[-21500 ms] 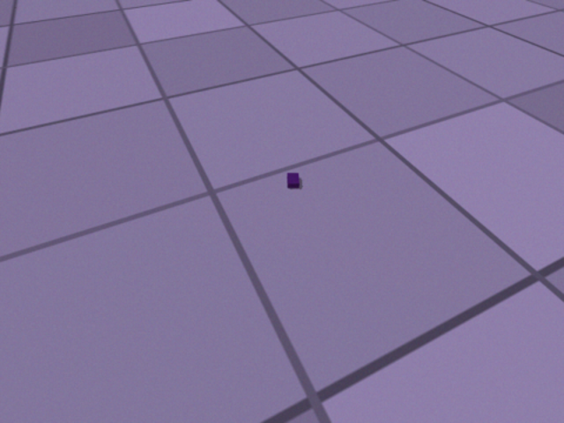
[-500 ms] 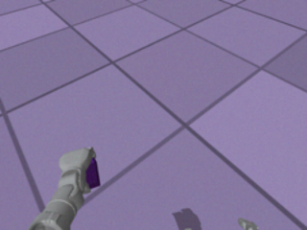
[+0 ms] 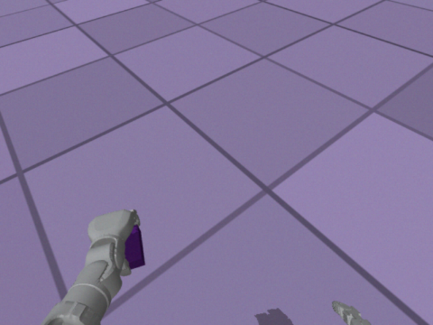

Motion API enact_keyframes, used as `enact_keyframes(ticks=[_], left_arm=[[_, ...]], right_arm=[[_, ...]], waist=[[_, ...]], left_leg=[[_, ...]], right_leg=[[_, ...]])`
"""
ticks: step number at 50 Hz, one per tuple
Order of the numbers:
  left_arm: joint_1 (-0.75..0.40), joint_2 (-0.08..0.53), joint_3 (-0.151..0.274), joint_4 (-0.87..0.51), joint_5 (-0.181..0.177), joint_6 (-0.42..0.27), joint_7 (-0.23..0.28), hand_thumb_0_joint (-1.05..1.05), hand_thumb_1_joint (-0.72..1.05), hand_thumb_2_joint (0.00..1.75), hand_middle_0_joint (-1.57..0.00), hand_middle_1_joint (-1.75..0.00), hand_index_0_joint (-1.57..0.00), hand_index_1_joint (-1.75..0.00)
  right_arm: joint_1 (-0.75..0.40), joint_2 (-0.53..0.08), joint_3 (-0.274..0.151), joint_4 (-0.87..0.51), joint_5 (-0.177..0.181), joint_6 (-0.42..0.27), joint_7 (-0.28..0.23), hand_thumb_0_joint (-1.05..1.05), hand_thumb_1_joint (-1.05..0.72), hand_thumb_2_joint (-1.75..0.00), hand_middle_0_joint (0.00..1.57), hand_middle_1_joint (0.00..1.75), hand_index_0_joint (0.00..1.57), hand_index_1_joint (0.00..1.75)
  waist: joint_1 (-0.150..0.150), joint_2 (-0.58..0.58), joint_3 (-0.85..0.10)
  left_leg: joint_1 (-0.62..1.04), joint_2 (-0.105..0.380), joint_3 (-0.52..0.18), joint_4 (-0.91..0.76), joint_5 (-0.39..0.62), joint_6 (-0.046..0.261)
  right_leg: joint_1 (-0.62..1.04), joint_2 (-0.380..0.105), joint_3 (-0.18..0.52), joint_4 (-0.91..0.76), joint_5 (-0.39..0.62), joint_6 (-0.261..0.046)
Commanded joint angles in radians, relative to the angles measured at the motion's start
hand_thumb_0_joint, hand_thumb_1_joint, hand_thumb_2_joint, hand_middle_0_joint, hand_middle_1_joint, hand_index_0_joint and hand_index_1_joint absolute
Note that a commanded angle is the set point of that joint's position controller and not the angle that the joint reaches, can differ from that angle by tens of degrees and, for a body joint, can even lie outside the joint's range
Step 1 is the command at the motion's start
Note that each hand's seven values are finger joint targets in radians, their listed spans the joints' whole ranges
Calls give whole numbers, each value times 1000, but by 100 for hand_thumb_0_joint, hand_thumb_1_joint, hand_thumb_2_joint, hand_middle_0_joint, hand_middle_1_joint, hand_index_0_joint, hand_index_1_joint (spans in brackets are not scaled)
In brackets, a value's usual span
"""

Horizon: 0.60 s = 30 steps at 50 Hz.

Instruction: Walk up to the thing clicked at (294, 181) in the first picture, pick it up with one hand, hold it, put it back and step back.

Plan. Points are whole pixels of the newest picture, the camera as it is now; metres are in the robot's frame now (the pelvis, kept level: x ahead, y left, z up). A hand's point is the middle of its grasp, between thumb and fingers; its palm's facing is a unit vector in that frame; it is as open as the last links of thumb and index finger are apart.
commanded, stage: hold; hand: left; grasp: from above
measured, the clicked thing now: (127, 248) +0.32 +0.21 -0.09
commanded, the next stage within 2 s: crouch in 1.36 s
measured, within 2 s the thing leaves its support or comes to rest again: neither
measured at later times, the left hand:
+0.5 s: hand (117, 250) +0.29 +0.21 -0.04, palm faces -0.41 -0.11 -0.91, open 11.3 cm
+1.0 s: hand (115, 250) +0.29 +0.21 -0.03, palm faces -0.43 -0.10 -0.90, open 11.3 cm
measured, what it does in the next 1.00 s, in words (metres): stands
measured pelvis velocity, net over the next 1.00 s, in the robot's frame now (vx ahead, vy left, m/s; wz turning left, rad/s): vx -0.01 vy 0.00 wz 0.00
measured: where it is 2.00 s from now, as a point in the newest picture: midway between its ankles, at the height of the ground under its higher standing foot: outside the picture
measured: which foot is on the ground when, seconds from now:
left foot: down 0.00-1.00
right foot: down 0.00-1.00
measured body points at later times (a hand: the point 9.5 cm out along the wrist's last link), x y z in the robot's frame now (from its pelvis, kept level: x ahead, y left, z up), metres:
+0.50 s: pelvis -0.01 +0.00 +0.01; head +0.00 -0.03 +0.46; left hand +0.31 +0.21 +0.01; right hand +0.13 -0.25 -0.11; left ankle +0.00 +0.13 -0.72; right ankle +0.02 -0.14 -0.72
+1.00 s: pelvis -0.01 +0.00 +0.01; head +0.00 -0.03 +0.46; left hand +0.30 +0.21 +0.02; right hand +0.15 -0.25 -0.10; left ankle +0.00 +0.13 -0.72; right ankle +0.02 -0.14 -0.72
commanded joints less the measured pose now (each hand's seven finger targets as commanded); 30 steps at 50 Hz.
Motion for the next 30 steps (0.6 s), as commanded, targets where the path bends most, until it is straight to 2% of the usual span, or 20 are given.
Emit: enact_keyframes(ticks=[1,2,3,4,5,6,7,10,13,14,17,20,21,23,25,27,29,30], left_arm=[[-303,180,76,-191,12,8,23,0,56,79,-103,-53,-99,-57],[-322,175,70,-208,10,7,19,0,55,80,-103,-52,-98,-56],[-294,168,64,-181,16,11,16,0,54,80,-103,-51,-98,-56],[-306,176,70,-213,15,8,14,0,55,80,-104,-51,-99,-56],[-306,183,73,-213,17,6,12,0,55,81,-104,-51,-99,-56],[-293,171,67,-200,18,7,8,0,54,81,-103,-51,-98,-56],[-324,183,73,-250,16,3,6,0,53,80,-103,-50,-98,-55],[-303,181,70,-240,23,7,-1,0,54,79,-104,-47,-99,-53],[-276,185,76,-222,19,9,-5,0,54,79,-103,-48,-98,-54],[-297,176,68,-240,24,8,-6,0,53,80,-104,-48,-98,-53],[-286,191,82,-263,29,7,-10,0,54,77,-102,-48,-98,-53],[-294,171,61,-283,27,11,-21,0,56,77,-105,-47,-100,-52],[-279,188,77,-266,25,13,-20,0,54,78,-104,-46,-98,-52],[-273,192,77,-278,21,13,-24,0,52,77,-103,-46,-98,-52],[-289,172,57,-304,25,15,-32,0,54,78,-104,-47,-99,-53],[-271,196,79,-313,25,18,-38,0,53,75,-102,-46,-97,-51],[-280,197,74,-332,29,21,-47,0,55,76,-104,-46,-99,-51],[-264,194,72,-313,28,23,-49,0,52,76,-104,-43,-98,-49]], right_arm=[[-56,-132,-37,-128,3,-41,0,0,-89,-90,20,30,20,30],[-55,-131,-38,-128,4,-42,0,0,-89,-90,20,30,20,30],[-56,-129,-36,-131,3,-41,1,0,-89,-90,20,30,20,30],[-54,-134,-38,-133,4,-41,1,0,-89,-90,20,30,20,30],[-60,-132,-36,-134,4,-40,0,0,-89,-90,20,30,20,30],[-63,-131,-36,-138,4,-39,0,0,-89,-90,20,30,20,30],[-62,-131,-36,-137,3,-40,0,0,-89,-90,20,30,20,30],[-69,-128,-32,-138,4,-37,-1,0,-89,-90,20,30,20,30],[-77,-129,-30,-144,4,-35,0,0,-89,-90,20,30,20,30],[-77,-129,-31,-146,3,-36,1,0,-89,-90,20,30,20,30],[-87,-127,-33,-153,6,-34,2,0,-89,-90,20,30,20,30],[-88,-128,-30,-152,5,-36,2,0,-89,-90,20,30,20,30],[-92,-128,-30,-154,6,-35,1,0,-89,-90,20,30,20,30],[-96,-131,-31,-160,5,-34,1,0,-89,-90,20,30,20,30],[-109,-122,-26,-167,8,-33,2,0,-89,-90,20,30,20,30],[-106,-123,-26,-162,7,-33,1,0,-89,-90,20,30,20,30],[-115,-121,-25,-168,10,-31,-1,0,-89,-90,20,30,20,30],[-111,-123,-25,-166,10,-30,-2,0,-89,-90,20,30,20,30]], waist=[[8,-54,-233],[2,-42,-244],[5,-66,-232],[0,-58,-251],[7,-45,-240],[-1,-63,-221],[2,-57,-250],[3,-63,-241],[8,-61,-200],[3,-49,-209],[19,-25,-223],[1,-46,-218],[15,-41,-203],[15,-57,-198],[17,-49,-199],[23,-52,-218],[25,-48,-228],[16,-61,-210]], left_leg=[[114,-46,-17,-105,221,15],[125,-44,-17,-105,228,14],[123,-44,-20,-108,238,17],[139,-46,-15,-109,248,18],[140,-47,-14,-113,248,15],[136,-49,-12,-116,235,19],[148,-49,-11,-115,239,21],[159,-52,-7,-121,252,24],[149,-49,-8,-141,219,19],[158,-46,-10,-145,216,18],[170,-47,-8,-153,204,15],[180,-44,-9,-154,224,18],[177,-43,-12,-163,219,14],[175,-43,-12,-166,208,17],[179,-47,-8,-172,199,19],[187,-47,-8,-168,219,20],[198,-53,-2,-166,235,21],[199,-51,-2,-168,230,23]], right_leg=[[127,57,-17,-106,196,-26],[130,58,-16,-105,202,-27],[138,58,-20,-110,210,-26],[141,57,-16,-109,225,-26],[141,56,-19,-113,221,-25],[139,54,-19,-124,212,-24],[148,54,-14,-123,222,-23],[155,50,-14,-132,241,-19],[153,53,-20,-145,197,-24],[149,55,-19,-146,192,-26],[161,55,-17,-153,173,-29],[159,57,-16,-156,198,-26],[165,58,-21,-160,185,-27],[169,57,-22,-168,176,-26],[171,53,-18,-174,171,-26],[184,53,-17,-174,186,-24],[195,50,-14,-175,207,-22],[187,51,-13,-179,203,-21]])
